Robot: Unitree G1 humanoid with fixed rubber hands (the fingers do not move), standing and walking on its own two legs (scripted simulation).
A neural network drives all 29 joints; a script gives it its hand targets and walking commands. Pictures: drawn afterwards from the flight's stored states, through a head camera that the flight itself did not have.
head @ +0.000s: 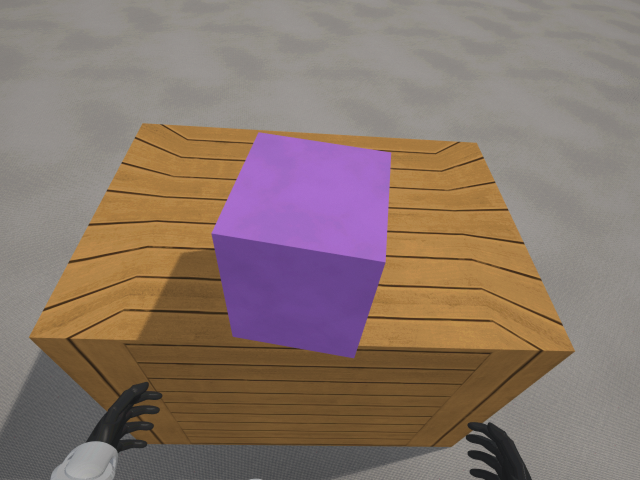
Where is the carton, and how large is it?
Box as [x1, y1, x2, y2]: [211, 132, 390, 357]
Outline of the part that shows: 258,132 211,233 232,335 237,337 353,357 385,262 390,152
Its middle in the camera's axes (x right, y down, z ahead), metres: -0.02 +0.01 +0.60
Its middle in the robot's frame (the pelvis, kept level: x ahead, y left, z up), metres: +0.46 +0.04 +0.01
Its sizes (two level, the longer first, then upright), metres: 0.210 0.200 0.250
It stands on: a pedestal, 0.64 m high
